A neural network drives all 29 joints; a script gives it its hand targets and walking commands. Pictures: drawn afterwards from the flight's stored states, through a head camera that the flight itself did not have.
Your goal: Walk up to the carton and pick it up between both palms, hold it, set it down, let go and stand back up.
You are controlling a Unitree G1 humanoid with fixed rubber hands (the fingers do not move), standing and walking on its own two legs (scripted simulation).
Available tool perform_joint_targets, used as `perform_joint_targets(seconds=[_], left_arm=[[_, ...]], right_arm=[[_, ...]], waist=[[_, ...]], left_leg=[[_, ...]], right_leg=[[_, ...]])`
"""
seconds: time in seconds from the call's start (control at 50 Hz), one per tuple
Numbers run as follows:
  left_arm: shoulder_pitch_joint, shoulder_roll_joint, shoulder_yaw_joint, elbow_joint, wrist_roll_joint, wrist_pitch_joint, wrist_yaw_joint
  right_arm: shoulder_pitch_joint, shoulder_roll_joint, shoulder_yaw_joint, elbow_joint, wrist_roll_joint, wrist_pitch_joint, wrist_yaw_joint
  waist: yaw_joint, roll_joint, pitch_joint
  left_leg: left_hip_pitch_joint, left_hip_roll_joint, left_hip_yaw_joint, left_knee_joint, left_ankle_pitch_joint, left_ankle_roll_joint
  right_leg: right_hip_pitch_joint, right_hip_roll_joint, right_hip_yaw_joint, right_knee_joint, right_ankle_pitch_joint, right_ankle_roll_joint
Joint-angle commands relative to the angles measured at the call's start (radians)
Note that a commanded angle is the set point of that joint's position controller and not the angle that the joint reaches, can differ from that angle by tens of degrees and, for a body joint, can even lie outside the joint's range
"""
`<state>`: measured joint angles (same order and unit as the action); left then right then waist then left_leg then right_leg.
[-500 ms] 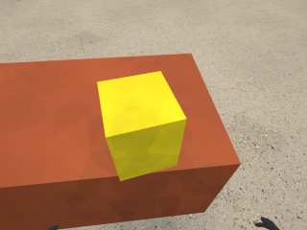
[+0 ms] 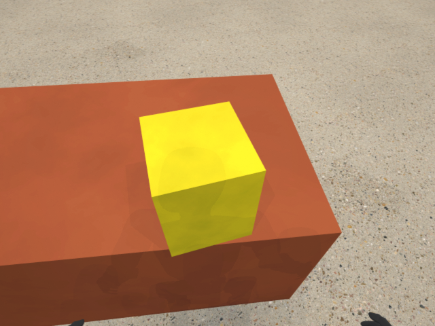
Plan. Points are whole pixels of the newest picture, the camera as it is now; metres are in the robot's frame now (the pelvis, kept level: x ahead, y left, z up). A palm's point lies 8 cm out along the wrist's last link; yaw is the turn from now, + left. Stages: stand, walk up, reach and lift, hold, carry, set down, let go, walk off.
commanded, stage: reach and lift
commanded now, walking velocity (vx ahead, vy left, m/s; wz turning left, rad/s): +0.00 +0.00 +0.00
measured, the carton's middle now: (199, 180) +0.43 +0.06 -0.01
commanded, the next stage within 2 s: none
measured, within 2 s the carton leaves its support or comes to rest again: neither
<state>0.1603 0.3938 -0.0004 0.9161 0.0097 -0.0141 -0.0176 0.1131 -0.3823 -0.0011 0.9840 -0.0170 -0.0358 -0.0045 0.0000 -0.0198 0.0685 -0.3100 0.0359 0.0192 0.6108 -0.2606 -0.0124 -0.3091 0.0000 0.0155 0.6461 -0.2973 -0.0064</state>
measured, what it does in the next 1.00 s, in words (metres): stands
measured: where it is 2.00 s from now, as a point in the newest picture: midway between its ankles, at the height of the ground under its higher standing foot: outside the picture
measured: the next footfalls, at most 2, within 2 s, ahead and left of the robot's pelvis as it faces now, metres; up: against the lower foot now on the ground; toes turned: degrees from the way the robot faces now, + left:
none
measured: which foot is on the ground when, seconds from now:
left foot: down 0.00-1.00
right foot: down 0.00-1.00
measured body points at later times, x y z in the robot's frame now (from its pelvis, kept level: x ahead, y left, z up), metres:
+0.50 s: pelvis +0.01 +0.00 -0.01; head +0.02 +0.01 +0.44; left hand +0.20 +0.26 -0.09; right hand +0.16 -0.30 -0.09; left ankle +0.04 +0.14 -0.72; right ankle +0.03 -0.12 -0.72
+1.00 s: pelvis -0.01 -0.02 +0.01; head -0.01 -0.02 +0.45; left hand +0.19 +0.22 -0.06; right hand +0.17 -0.27 -0.06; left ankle +0.04 +0.14 -0.72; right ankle +0.03 -0.12 -0.72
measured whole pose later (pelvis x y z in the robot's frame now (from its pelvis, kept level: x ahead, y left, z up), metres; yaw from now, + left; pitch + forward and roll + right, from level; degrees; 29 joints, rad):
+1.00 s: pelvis -0.01 -0.02 +0.01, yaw +0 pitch -2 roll +2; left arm 0.13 0.22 0.00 0.50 -0.03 0.08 0.08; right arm 0.21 -0.31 0.00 0.64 0.04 -0.27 0.09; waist 0.00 -0.03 0.03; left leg -0.28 0.03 0.02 0.51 -0.20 -0.02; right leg -0.31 0.00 0.01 0.61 -0.27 -0.03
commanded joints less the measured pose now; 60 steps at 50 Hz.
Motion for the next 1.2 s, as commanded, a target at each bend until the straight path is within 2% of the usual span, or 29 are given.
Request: perform_joint_targets(seconds=[0.0,0.02,0.12,0.2,0.22,0.24,0.32,0.38,0.42,0.46,0.54,0.6,0.62,0.66,0.68,0.72,0.74,0.76,0.8,0.82,0.9,0.96,0.98,1.0,1.02,1.08,1.1,1.14,1.18], left_arm=[[-0.453,0.121,0.065,-0.331,0.041,0.199,0.043],[-0.381,0.090,0.081,-0.362,0.029,0.301,0.068],[-0.293,0.070,0.074,-0.478,0.027,0.435,0.051],[-0.178,0.069,0.147,-0.535,0.079,0.438,0.067],[-0.137,0.067,0.160,-0.526,0.090,0.438,0.068],[-0.120,0.062,0.166,-0.525,0.087,0.430,0.073],[-0.078,0.051,0.203,-0.536,0.106,0.375,0.080],[-0.098,0.018,0.174,-0.579,0.089,0.345,0.082],[-0.077,0.015,0.177,-0.558,0.062,0.320,0.078],[-0.067,-0.015,0.144,-0.533,0.050,0.301,0.077],[-0.051,-0.013,0.148,-0.582,0.026,0.242,0.096],[-0.040,-0.015,0.176,-0.584,0.020,0.213,0.102],[-0.023,-0.049,0.146,-0.569,0.009,0.200,0.100],[-0.052,-0.046,0.145,-0.610,-0.016,0.165,0.119],[-0.045,-0.053,0.115,-0.647,-0.025,0.144,0.117],[-0.069,-0.043,0.148,-0.594,-0.040,0.112,0.124],[-0.080,-0.038,0.130,-0.595,-0.053,0.101,0.121],[-0.058,-0.040,0.147,-0.566,-0.039,0.097,0.125],[-0.092,-0.053,0.137,-0.587,-0.058,0.073,0.128],[-0.076,-0.037,0.159,-0.543,-0.033,0.071,0.132],[-0.042,-0.070,0.147,-0.541,-0.053,0.049,0.120],[-0.067,-0.058,0.159,-0.529,-0.049,0.029,0.121],[-0.040,-0.098,0.134,-0.533,-0.063,0.025,0.119],[-0.052,-0.084,0.151,-0.580,-0.052,0.015,0.124],[-0.063,-0.083,0.144,-0.578,-0.072,-0.006,0.129],[-0.061,-0.100,0.149,-0.574,-0.053,-0.034,0.144],[-0.065,-0.152,0.112,-0.575,-0.068,-0.042,0.144],[-0.041,-0.166,0.103,-0.594,-0.072,-0.065,0.156],[-0.073,-0.184,0.078,-0.641,-0.094,-0.107,0.163]], right_arm=[[-0.307,-0.044,-0.166,-0.081,-0.154,-0.174,0.034],[-0.216,-0.100,-0.183,-0.027,-0.156,-0.172,0.064],[-0.154,-0.152,-0.207,-0.127,-0.082,-0.154,0.081],[-0.048,-0.173,-0.190,-0.109,-0.036,-0.142,0.099],[-0.025,-0.159,-0.169,-0.143,-0.034,-0.142,0.096],[-0.040,-0.166,-0.151,-0.172,-0.011,-0.147,0.108],[-0.018,-0.154,-0.128,-0.195,0.003,-0.190,0.097],[-0.031,-0.148,-0.144,-0.258,0.000,-0.208,0.093],[-0.028,-0.125,-0.121,-0.289,0.030,-0.203,0.095],[-0.010,-0.123,-0.134,-0.307,0.022,-0.210,0.096],[0.020,-0.094,-0.097,-0.382,0.067,-0.232,0.106],[0.051,-0.080,-0.087,-0.311,0.068,-0.232,0.100],[0.077,-0.079,-0.089,-0.325,0.055,-0.235,0.103],[0.039,-0.048,-0.081,-0.357,0.063,-0.245,0.108],[0.073,-0.059,-0.094,-0.372,0.061,-0.257,0.107],[0.031,-0.037,-0.068,-0.438,0.086,-0.266,0.104],[0.042,-0.022,-0.069,-0.470,0.083,-0.270,0.100],[0.033,-0.031,-0.064,-0.456,0.091,-0.267,0.103],[0.021,-0.028,-0.081,-0.488,0.089,-0.272,0.097],[0.034,-0.023,-0.048,-0.451,0.104,-0.265,0.093],[0.067,0.017,-0.033,-0.495,0.115,-0.250,0.081],[0.033,0.026,-0.015,-0.524,0.130,-0.259,0.078],[0.068,0.032,-0.013,-0.526,0.125,-0.257,0.078],[0.054,0.014,-0.020,-0.520,0.137,-0.263,0.082],[0.021,0.026,-0.028,-0.592,0.137,-0.292,0.085],[0.014,0.023,-0.016,-0.565,0.157,-0.296,0.091],[0.033,0.025,-0.025,-0.548,0.151,-0.290,0.091],[0.007,0.013,-0.033,-0.529,0.169,-0.308,0.109],[-0.002,0.025,-0.032,-0.573,0.185,-0.333,0.116]], waist=[[-0.031,-0.020,-0.083],[-0.055,0.050,-0.044],[-0.036,-0.061,-0.052],[0.000,0.054,-0.133],[0.011,0.000,-0.148],[0.039,0.018,-0.144],[0.037,-0.051,-0.185],[0.021,-0.095,-0.188],[0.064,-0.068,-0.164],[0.037,-0.114,-0.110],[0.056,-0.080,-0.199],[0.064,-0.049,-0.134],[0.030,-0.067,-0.145],[0.066,-0.039,-0.155],[0.031,-0.057,-0.204],[0.091,-0.084,-0.197],[0.064,-0.069,-0.195],[0.092,-0.085,-0.180],[0.075,-0.103,-0.160],[0.108,-0.090,-0.132],[0.091,-0.106,-0.115],[0.123,-0.135,-0.076],[0.093,-0.154,-0.086],[0.124,-0.097,-0.113],[0.138,-0.122,-0.138],[0.134,-0.102,-0.132],[0.103,-0.094,-0.132],[0.125,-0.040,-0.173],[0.109,-0.065,-0.186]], left_leg=[[-0.089,-0.030,0.075,0.006,-0.208,-0.013],[-0.081,-0.005,0.057,0.004,-0.299,0.003],[0.104,-0.013,0.061,0.044,-0.178,0.024],[0.168,0.013,0.033,-0.044,0.007,-0.011],[0.185,0.000,0.048,-0.049,0.050,-0.002],[0.190,0.006,0.030,-0.076,0.095,0.000],[0.190,-0.022,0.039,-0.049,0.225,0.000],[0.224,-0.020,0.022,-0.065,0.196,0.005],[0.199,-0.036,0.048,-0.098,0.137,0.002],[0.230,-0.038,0.033,-0.129,0.095,0.006],[0.223,-0.042,0.042,-0.147,0.152,-0.003],[0.243,-0.041,0.046,-0.178,0.120,0.007],[0.261,-0.041,0.040,-0.203,0.102,0.005],[0.222,-0.029,0.053,-0.198,0.098,0.007],[0.243,-0.036,0.047,-0.207,0.085,0.004],[0.190,-0.044,0.058,-0.205,0.047,0.025],[0.198,-0.049,0.061,-0.210,0.014,0.026],[0.206,-0.053,0.070,-0.221,0.010,0.034],[0.211,-0.056,0.066,-0.207,-0.009,0.024],[0.208,-0.060,0.078,-0.202,0.009,0.029],[0.251,-0.077,0.067,-0.193,0.033,0.024],[0.228,-0.089,0.057,-0.188,-0.004,0.041],[0.257,-0.079,0.055,-0.206,0.009,0.031],[0.282,-0.067,0.067,-0.222,0.024,0.030],[0.253,-0.060,0.061,-0.223,0.017,0.031],[0.193,-0.059,0.053,-0.224,0.000,0.027],[0.214,-0.054,0.058,-0.248,-0.012,0.024],[0.201,-0.044,0.049,-0.259,0.009,0.012],[0.199,-0.038,0.029,-0.264,0.009,0.010]], right_leg=[[-0.149,-0.003,-0.123,-0.085,-0.204,-0.033],[-0.084,-0.006,-0.122,-0.022,-0.253,-0.069],[-0.137,-0.019,-0.103,-0.044,-0.130,-0.072],[-0.009,0.005,-0.116,-0.071,0.088,-0.041],[0.020,0.016,-0.101,-0.101,0.120,-0.035],[0.030,0.024,-0.102,-0.116,0.168,-0.033],[0.078,0.015,-0.071,-0.130,0.314,-0.010],[0.076,0.012,-0.064,-0.153,0.302,-0.015],[0.114,0.005,-0.037,-0.182,0.240,-0.002],[0.072,0.016,-0.045,-0.210,0.172,-0.002],[0.120,0.015,-0.033,-0.223,0.213,-0.009],[0.084,0.004,-0.027,-0.259,0.099,-0.006],[0.100,0.014,-0.035,-0.279,0.087,-0.011],[0.090,-0.008,-0.014,-0.283,0.052,-0.019],[0.103,0.011,-0.024,-0.280,0.050,-0.016],[0.093,-0.013,0.005,-0.283,-0.011,-0.008],[0.081,-0.014,0.019,-0.302,-0.052,-0.014],[0.083,-0.015,0.018,-0.300,-0.074,-0.016],[0.043,-0.023,0.018,-0.317,-0.133,-0.029],[0.024,-0.047,0.054,-0.339,-0.182,-0.028],[-0.020,-0.076,0.073,-0.376,-0.201,-0.032],[-0.025,-0.092,0.129,-0.398,-0.293,-0.041],[-0.024,-0.079,0.087,-0.396,-0.242,-0.033],[-0.018,-0.059,0.060,-0.372,-0.184,-0.034],[0.013,-0.044,0.057,-0.367,-0.163,-0.026],[0.061,-0.045,0.068,-0.359,-0.169,-0.029],[0.050,-0.026,0.038,-0.347,-0.147,-0.019],[0.083,-0.005,0.034,-0.321,-0.071,-0.020],[0.084,0.004,0.033,-0.328,-0.072,-0.024]])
